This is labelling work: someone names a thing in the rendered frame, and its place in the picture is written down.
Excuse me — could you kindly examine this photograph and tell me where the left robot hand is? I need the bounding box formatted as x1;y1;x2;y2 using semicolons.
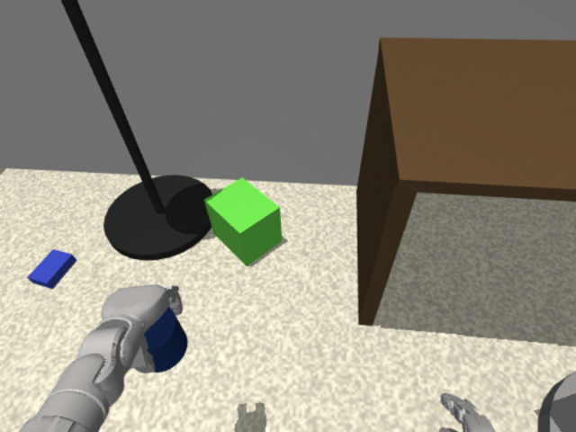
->
101;284;183;374

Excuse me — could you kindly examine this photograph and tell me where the left robot arm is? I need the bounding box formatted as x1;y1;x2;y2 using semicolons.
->
19;314;144;432

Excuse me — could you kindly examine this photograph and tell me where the desk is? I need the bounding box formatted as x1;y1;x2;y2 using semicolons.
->
356;38;576;326

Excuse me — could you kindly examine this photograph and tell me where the coat stand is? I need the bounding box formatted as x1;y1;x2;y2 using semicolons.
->
61;0;212;260

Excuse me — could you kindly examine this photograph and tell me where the right robot hand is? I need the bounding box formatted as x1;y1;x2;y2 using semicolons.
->
439;393;495;432

